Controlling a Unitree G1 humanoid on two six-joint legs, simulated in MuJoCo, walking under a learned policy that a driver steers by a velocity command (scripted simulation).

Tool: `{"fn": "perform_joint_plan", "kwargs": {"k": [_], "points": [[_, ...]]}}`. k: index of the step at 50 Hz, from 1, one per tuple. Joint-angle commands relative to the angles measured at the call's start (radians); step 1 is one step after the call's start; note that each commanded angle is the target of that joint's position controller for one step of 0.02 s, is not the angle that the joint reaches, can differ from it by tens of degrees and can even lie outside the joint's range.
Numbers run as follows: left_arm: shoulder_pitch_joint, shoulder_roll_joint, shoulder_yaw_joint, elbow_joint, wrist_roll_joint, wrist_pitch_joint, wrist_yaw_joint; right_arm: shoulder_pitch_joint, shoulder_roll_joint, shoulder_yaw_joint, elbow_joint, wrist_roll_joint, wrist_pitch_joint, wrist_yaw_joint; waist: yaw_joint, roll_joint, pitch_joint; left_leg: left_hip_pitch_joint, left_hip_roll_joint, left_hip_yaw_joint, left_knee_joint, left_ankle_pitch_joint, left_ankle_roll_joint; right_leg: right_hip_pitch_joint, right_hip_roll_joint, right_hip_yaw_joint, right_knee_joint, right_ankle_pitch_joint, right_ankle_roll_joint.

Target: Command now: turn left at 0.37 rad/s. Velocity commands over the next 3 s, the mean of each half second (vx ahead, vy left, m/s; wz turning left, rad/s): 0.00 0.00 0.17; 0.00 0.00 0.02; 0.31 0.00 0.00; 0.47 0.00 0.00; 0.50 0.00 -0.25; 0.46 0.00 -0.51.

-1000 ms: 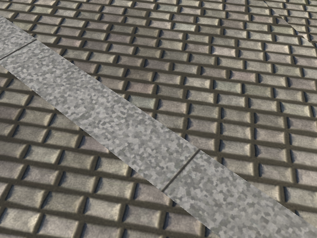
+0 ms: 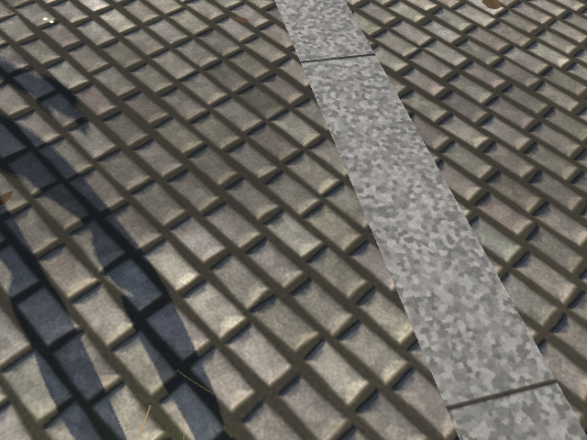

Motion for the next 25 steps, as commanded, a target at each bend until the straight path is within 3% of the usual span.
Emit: {"fn": "perform_joint_plan", "kwargs": {"k": [1, 4, 8, 10, 11, 12, 13, 14, 15, 16, 18, 25], "points": [[0.006, 0.057, 0.01, -0.058, -0.007, -0.011, 0.0, -0.058, -0.126, -0.028, -0.068, -0.007, -0.023, -0.013, 0.013, 0.173, -0.162, 0.153, 0.22, -0.188, -0.126, 0.455, 0.185, -0.007, -0.009, 0.028, -0.046, 0.076, 0.011], [-0.025, 0.029, -0.008, -0.067, -0.007, -0.01, -0.003, -0.048, -0.129, -0.026, -0.051, -0.008, -0.021, -0.015, -0.011, 0.187, -0.146, 0.145, 0.219, -0.205, -0.126, 0.348, 0.185, 0.064, -0.018, 0.032, -0.229, 0.076, 0.005], [-0.026, 0.042, -0.008, -0.072, -0.014, -0.012, -0.014, -0.044, -0.13, -0.02, -0.033, -0.01, -0.015, -0.001, -0.029, 0.199, -0.103, 0.08, 0.224, -0.259, -0.12, 0.224, 0.199, 0.184, -0.005, 0.017, -0.398, 0.032, -0.011], [0.007, 0.023, -0.013, -0.062, -0.014, -0.021, -0.022, -0.068, -0.103, -0.006, -0.025, -0.001, -0.015, 0.004, 0.004, 0.179, -0.091, 0.051, 0.203, -0.268, -0.093, 0.196, 0.175, 0.28, 0.005, 0.005, -0.576, 0.132, -0.03], [0.029, 0.012, -0.019, -0.056, -0.003, -0.027, -0.027, -0.055, -0.079, 0.003, -0.013, 0.002, -0.018, 0.005, 0.024, 0.151, -0.091, 0.023, 0.178, -0.258, -0.083, 0.168, 0.137, 0.368, 0.001, 0.012, -0.717, 0.277, -0.045], [0.044, 0.04, -0.018, -0.059, 0.014, -0.034, -0.026, -0.017, -0.051, 0.012, -0.002, -0.011, -0.027, 0.006, 0.01, 0.095, -0.118, -0.014, 0.134, -0.233, -0.052, 0.086, 0.08, 0.467, -0.065, 0.086, -0.732, 0.437, -0.067], [0.036, 0.112, -0.006, -0.068, 0.02, -0.035, -0.021, 0.04, -0.054, 0.009, 0.003, -0.028, -0.036, 0.011, -0.053, -0.05, -0.123, -0.047, 0.051, -0.149, 0.012, -0.034, 0.029, 0.487, -0.152, 0.151, -0.692, 0.582, -0.121], [-0.008, 0.071, -0.016, -0.053, 0.012, -0.037, -0.027, 0.041, -0.04, 0.011, 0.005, -0.03, -0.036, 0.008, -0.076, -0.16, -0.132, 0.053, 0.024, -0.082, -0.009, -0.079, -0.015, 0.35, -0.163, 0.18, -0.719, 0.405, -0.186], [-0.044, 0.019, -0.029, -0.072, 0.009, -0.042, -0.033, 0.002, -0.074, 0.004, 0.014, -0.031, -0.032, 0.005, -0.048, -0.119, -0.094, 0.076, 0.03, -0.084, -0.015, -0.04, -0.03, 0.313, -0.115, 0.151, -0.731, 0.273, -0.166], [-0.039, 0.016, -0.03, -0.069, 0.01, -0.045, -0.033, -0.033, -0.085, -0.003, 0.012, -0.025, -0.027, 0.003, -0.025, -0.081, -0.079, 0.06, 0.025, -0.085, -0.006, -0.013, -0.021, 0.316, -0.083, 0.115, -0.72, 0.223, -0.133], [-0.012, 0.032, -0.028, -0.064, 0.006, -0.058, -0.029, -0.043, -0.069, -0.002, 0.008, -0.02, -0.014, -0.001, -0.011, -0.042, -0.063, 0.051, 0.033, -0.102, -0.009, 0.045, -0.006, 0.315, -0.062, 0.092, -0.701, 0.221, -0.109], [0.017, 0.008, -0.041, -0.062, 0.003, -0.054, -0.017, -0.005, -0.033, -0.003, 0.041, -0.014, -0.022, -0.003, 0.0, 0.04, -0.064, 0.045, 0.039, -0.11, -0.016, 0.084, -0.015, 0.34, -0.039, 0.07, -0.668, 0.238, -0.112]]}}
Next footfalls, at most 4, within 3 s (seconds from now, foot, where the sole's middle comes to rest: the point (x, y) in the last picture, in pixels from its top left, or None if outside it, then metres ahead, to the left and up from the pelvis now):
0.24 right None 0.05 -0.14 -0.78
1.28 left None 0.10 0.10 -0.78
1.76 right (334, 426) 0.48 -0.11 -0.78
2.30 left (231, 305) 0.77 0.14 -0.78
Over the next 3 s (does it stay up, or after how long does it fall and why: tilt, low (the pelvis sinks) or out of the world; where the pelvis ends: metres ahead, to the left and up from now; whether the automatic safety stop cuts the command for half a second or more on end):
stays up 0.94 -0.08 0.00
